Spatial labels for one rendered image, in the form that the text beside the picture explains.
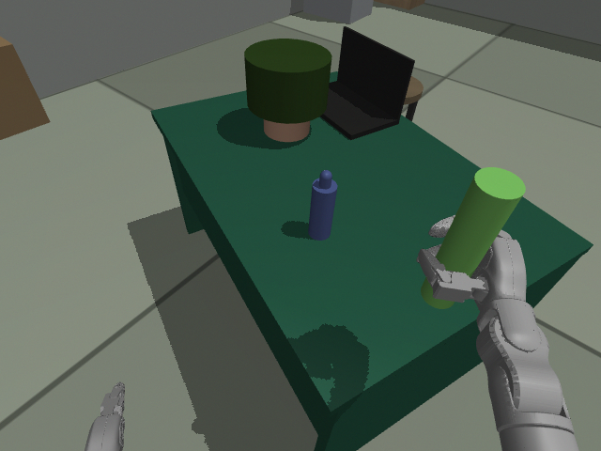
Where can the right robot arm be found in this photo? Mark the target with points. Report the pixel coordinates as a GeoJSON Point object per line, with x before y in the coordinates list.
{"type": "Point", "coordinates": [525, 392]}

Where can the stool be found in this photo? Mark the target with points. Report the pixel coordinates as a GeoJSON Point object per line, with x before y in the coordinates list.
{"type": "Point", "coordinates": [414, 93]}

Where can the desk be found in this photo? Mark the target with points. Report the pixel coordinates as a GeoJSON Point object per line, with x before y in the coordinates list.
{"type": "Point", "coordinates": [344, 317]}

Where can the left robot hand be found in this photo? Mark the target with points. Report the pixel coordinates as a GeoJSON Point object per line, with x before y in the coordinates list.
{"type": "Point", "coordinates": [106, 433]}

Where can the potted plant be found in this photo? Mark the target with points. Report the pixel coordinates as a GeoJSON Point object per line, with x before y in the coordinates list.
{"type": "Point", "coordinates": [287, 82]}

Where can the right robot hand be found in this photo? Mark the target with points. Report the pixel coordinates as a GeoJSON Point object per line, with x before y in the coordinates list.
{"type": "Point", "coordinates": [500, 274]}

